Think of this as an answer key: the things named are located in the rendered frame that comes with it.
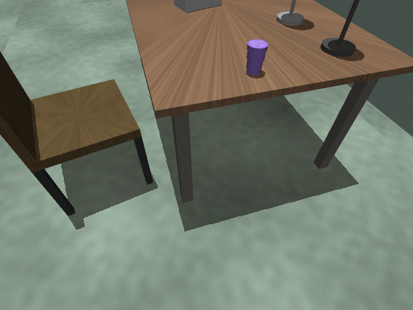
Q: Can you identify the desk lamp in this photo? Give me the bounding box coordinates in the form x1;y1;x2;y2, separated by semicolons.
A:
321;0;359;57
276;0;304;26

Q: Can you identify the chair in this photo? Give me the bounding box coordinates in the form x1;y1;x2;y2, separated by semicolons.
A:
0;52;153;216

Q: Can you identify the table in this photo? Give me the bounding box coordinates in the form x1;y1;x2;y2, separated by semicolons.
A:
126;0;413;203

